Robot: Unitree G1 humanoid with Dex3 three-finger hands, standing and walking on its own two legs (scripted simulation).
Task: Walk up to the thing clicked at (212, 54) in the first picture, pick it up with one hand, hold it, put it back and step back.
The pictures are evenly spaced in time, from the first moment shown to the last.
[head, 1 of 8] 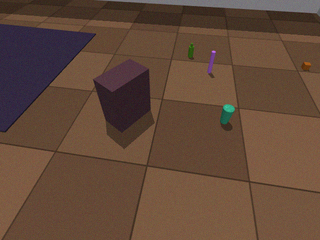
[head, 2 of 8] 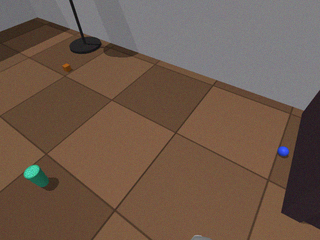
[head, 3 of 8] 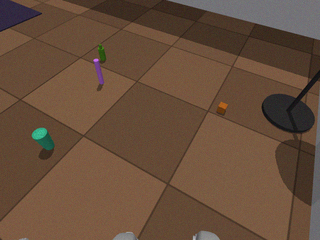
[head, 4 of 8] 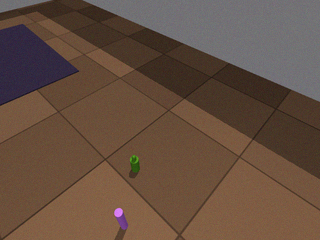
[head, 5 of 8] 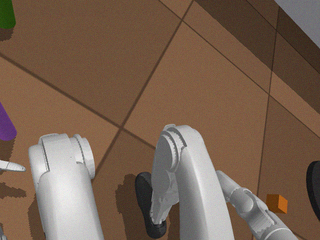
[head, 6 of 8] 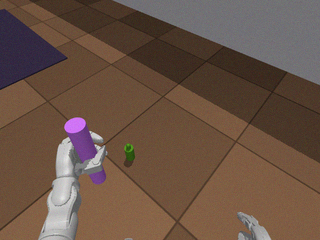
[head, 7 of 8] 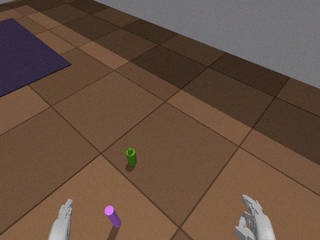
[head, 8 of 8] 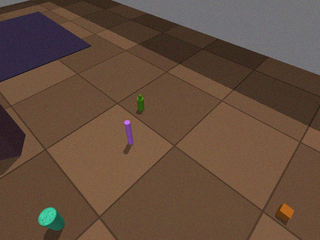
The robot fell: no
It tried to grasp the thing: yes
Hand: left
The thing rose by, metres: 0.65
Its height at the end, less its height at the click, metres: +0.00
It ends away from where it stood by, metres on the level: 0.03
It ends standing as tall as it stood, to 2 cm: yes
